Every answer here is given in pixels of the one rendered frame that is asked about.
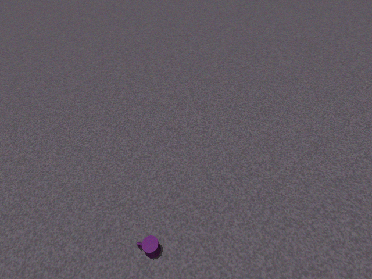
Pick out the mug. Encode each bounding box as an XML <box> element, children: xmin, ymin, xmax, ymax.
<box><xmin>137</xmin><ymin>235</ymin><xmax>161</xmax><ymax>259</ymax></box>

